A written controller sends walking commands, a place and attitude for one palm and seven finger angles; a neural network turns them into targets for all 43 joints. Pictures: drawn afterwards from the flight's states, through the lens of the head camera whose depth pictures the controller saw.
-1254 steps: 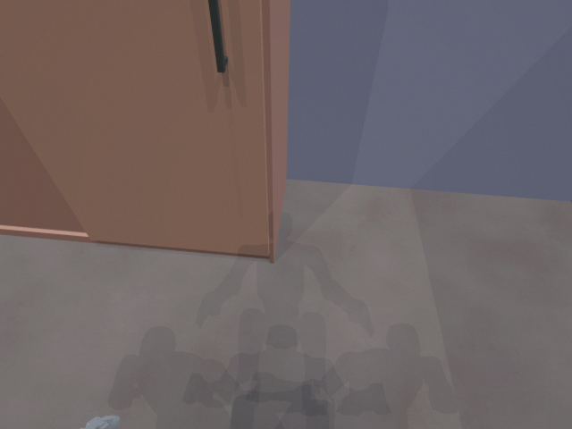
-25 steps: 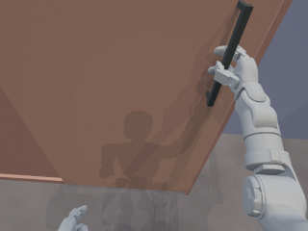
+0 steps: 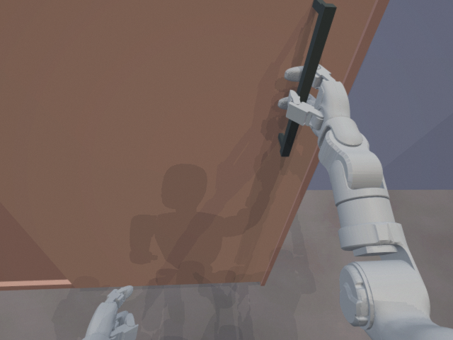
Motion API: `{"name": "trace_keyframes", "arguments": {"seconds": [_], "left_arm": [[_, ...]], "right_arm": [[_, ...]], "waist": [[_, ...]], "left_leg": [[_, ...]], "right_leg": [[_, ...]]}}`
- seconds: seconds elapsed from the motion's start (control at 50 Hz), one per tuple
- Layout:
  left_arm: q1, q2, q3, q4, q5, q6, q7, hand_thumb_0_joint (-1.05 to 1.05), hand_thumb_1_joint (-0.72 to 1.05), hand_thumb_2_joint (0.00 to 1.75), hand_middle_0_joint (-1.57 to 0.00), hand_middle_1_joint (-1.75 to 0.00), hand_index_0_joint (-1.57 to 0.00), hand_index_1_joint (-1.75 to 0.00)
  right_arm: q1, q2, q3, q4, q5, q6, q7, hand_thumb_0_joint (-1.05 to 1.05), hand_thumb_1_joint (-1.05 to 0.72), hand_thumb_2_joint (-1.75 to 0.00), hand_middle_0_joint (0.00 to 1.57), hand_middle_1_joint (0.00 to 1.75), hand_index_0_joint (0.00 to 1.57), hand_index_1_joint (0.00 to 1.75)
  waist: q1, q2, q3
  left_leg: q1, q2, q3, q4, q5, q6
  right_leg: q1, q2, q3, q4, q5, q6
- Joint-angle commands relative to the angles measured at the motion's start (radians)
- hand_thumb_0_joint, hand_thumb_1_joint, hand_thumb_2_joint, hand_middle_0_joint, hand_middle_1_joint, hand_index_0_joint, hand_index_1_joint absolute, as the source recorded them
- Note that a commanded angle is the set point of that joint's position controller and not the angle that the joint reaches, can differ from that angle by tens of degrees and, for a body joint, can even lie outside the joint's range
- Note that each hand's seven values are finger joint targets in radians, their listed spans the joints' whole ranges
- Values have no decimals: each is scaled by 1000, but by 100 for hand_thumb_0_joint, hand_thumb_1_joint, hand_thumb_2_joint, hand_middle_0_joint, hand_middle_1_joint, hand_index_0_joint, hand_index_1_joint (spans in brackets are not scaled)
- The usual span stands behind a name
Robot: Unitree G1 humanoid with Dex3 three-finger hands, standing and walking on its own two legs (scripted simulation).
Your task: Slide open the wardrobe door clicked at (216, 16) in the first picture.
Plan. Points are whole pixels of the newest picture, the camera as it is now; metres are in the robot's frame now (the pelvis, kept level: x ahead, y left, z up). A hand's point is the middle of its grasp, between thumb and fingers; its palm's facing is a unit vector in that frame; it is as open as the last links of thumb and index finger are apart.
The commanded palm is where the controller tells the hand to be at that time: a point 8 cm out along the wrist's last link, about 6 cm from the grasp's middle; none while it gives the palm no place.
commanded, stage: tug the door sideways, standing still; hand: right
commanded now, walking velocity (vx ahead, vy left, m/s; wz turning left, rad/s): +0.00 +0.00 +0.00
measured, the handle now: (299, 89) +0.49 -0.10 +0.23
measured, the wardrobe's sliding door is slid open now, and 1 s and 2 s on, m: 0.00 0.05 0.30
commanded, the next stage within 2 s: step sideways, sliding the door along in 0.52 s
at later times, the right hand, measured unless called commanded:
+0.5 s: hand (279, 108) +0.42 -0.06 +0.23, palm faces -0.03 +1.00 -0.07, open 5.7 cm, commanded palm +0.40 -0.06 +0.23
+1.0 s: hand (258, 107) +0.44 -0.02 +0.22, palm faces +0.06 +0.99 -0.14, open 5.7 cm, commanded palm +0.41 -0.03 +0.23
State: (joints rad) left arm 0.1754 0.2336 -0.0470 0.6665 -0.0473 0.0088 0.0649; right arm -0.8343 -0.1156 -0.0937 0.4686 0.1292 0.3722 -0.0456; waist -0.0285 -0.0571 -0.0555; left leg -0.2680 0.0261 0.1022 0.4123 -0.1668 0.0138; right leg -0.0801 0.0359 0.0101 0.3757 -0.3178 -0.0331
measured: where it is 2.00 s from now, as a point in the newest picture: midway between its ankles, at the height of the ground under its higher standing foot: outside the picture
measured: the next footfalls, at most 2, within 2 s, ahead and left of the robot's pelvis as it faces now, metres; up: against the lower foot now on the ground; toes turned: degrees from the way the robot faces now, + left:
right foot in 1.12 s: +0.03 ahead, -0.05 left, +0.00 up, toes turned -10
left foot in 1.38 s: +0.10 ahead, +0.37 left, +0.00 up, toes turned +1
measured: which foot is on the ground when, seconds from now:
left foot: down 0.00-1.00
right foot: down 0.00-0.96, up 0.98-1.00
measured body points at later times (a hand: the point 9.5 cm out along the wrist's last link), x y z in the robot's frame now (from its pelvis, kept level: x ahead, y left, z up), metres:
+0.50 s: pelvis -0.02 +0.00 +0.00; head -0.02 +0.02 +0.45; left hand +0.11 +0.22 -0.13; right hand +0.42 -0.11 +0.24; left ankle +0.03 +0.11 -0.74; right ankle -0.08 -0.09 -0.74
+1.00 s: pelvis +0.00 +0.08 -0.02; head +0.05 +0.11 +0.43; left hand +0.13 +0.30 -0.16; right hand +0.43 -0.08 +0.23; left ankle +0.02 +0.15 -0.74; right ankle -0.07 -0.07 -0.71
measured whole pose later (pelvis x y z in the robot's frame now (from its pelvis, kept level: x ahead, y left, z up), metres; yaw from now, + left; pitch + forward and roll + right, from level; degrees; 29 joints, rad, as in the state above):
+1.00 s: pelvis +0.00 +0.08 -0.02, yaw -3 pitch -1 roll +0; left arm 0.22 0.19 0.02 0.72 -0.05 -0.03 0.07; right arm -0.86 -0.19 -0.05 0.48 0.09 -0.08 -0.07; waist -0.02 -0.08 0.14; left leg -0.30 -0.02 0.12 0.63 -0.31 0.07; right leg -0.28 -0.06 0.03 0.86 -0.48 0.02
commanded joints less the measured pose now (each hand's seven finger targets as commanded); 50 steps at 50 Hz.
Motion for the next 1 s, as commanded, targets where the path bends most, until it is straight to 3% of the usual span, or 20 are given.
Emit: {"name": "trace_keyframes", "arguments": {"seconds": [0.0,0.24,0.44,0.58,0.6,0.62,0.64,0.66,0.68,0.72,0.76,0.8,0.84,0.86,0.88,0.9,0.92,0.94,0.96,0.98], "left_arm": [[-43,93,29,-119,7,-43,-3,0,90,90,-20,-30,-20,-30],[-13,87,28,-72,9,-88,-26,0,90,90,-20,-30,-20,-30],[9,89,33,-47,12,-118,-34,0,90,90,-20,-30,-20,-30],[12,85,32,-43,13,-128,-38,0,90,90,-20,-30,-20,-30],[8,92,32,-43,13,-127,-32,0,90,90,-20,-30,-20,-30],[-4,142,57,-50,16,-119,-7,0,90,90,-20,-30,-20,-30],[-11,116,56,-50,19,-105,0,0,90,90,-20,-30,-20,-30],[-21,107,59,-66,17,-105,7,0,90,90,-20,-30,-20,-30],[-37,100,64,-78,16,-105,18,0,90,90,-20,-30,-20,-30],[-41,97,72,-88,21,-106,31,0,90,90,-20,-30,-20,-30],[-29,91,82,-83,30,-111,29,0,90,90,-20,-30,-20,-30],[-14,101,92,-86,30,-108,22,0,90,90,-20,-30,-20,-30],[-17,97,95,-94,26,-104,11,0,90,90,-20,-30,-20,-30],[-17,89,93,-107,20,-103,5,0,90,90,-20,-30,-20,-30],[-15,83,94,-119,13,-102,2,0,90,90,-20,-30,-20,-30],[-34,76,93,-137,-2,-99,-1,0,90,90,-20,-30,-20,-30],[-73,58,99,-146,-3,-93,4,0,90,90,-20,-30,-20,-30],[-107,59,107,-145,-5,-97,11,0,90,90,-20,-30,-20,-30],[-116,46,108,-141,-3,-99,15,0,90,90,-20,-30,-20,-30],[-130,31,95,-149,0,-108,16,0,90,90,-20,-30,-20,-30]], "right_arm": [[-631,47,133,-221,17,-111,45,0,-90,-90,45,140,45,140],[-757,208,253,-102,42,-178,44,0,-90,-90,45,140,45,140],[-784,223,253,-49,47,-216,29,0,-90,-90,45,140,45,140],[-799,239,254,-12,46,-222,13,0,-90,-90,45,140,45,140],[-846,199,231,-19,46,-227,5,0,-90,-90,45,140,45,140],[-788,-346,-50,-52,-47,-377,-34,0,-90,-90,45,140,45,140],[-677,-196,36,29,-56,-426,-31,0,-90,-90,45,140,45,140],[-653,-129,80,-5,-48,-463,-17,0,-90,-90,45,140,45,140],[-666,-111,101,-38,-43,-493,-9,0,-90,-90,45,140,45,140],[-699,-117,110,-87,-37,-527,-2,0,-90,-90,45,140,45,140],[-727,-119,115,-106,-32,-538,7,0,-90,-90,45,140,45,140],[-732,-158,84,-158,-30,-549,8,0,-90,-90,45,140,45,140],[-698,-136,99,-203,-37,-558,14,0,-90,-90,45,140,45,140],[-703,-94,132,-229,-40,-563,20,0,-90,-90,45,140,45,140],[-693,-80,146,-262,-46,-570,23,0,-90,-90,45,140,45,140],[-670,-71,160,-293,-61,-565,26,0,-90,-90,45,140,45,140],[-655,-98,148,-303,-70,-562,26,0,-90,-90,45,140,45,140],[-591,-91,138,-281,-69,-551,27,0,-90,-90,45,140,45,140],[-564,-62,162,-319,-64,-546,33,0,-90,-90,45,140,45,140],[-610,-10,217,-410,-70,-551,41,0,-90,-90,45,140,45,140]], "waist": [[88,65,-360],[117,27,-330],[110,25,-336],[114,65,-310],[116,72,-317],[55,82,-231],[60,118,-208],[55,95,-212],[60,51,-213],[70,-34,-205],[85,-68,-173],[87,-27,-174],[87,-68,-196],[90,-90,-222],[85,-52,-270],[83,60,-310],[77,223,-297],[38,255,-243],[27,240,-219],[49,210,-213]], "left_leg": [[202,-9,-42,46,426,35],[90,-13,-33,55,285,40],[86,-12,-33,66,267,41],[91,-10,-38,66,266,39],[106,-9,-36,62,260,38],[137,35,-73,67,103,4],[154,43,-79,77,61,-1],[133,40,-73,103,40,0],[83,33,-69,151,18,0],[-66,-1,-58,319,-31,2],[-275,-5,-96,449,-251,7],[-345,6,-117,422,-272,20],[-245,0,-103,301,-236,32],[-117,-15,-76,204,-172,39],[92,-17,-74,105,7,51],[279,58,-143,51,326,77],[384,215,-343,38,583,144],[398,285,-438,28,775,205],[389,286,-417,49,825,189],[399,273,-381,76,880,186]], "right_leg": [[65,-49,20,22,666,66],[70,-58,66,26,585,89],[40,-48,64,29,530,89],[1,-39,53,27,463,76],[-6,-37,52,21,443,74],[-171,-107,69,8,321,25],[-191,-113,69,-6,214,15],[-169,-137,89,-13,182,10],[-125,-177,115,-12,175,-5],[-27,-288,242,-17,210,-57],[144,-403,355,-14,412,-140],[261,-427,338,61,615,-162],[271,-403,218,144,735,-131],[218,-366,132,199,760,-97],[113,-309,45,305,749,-54],[-44,-210,-51,438,596,-4],[-265,-103,-77,560,121,43],[-398,-47,-9,657,-240,56],[-408,-74,22,693,-279,51],[-408,-83,24,632,-267,49]]}}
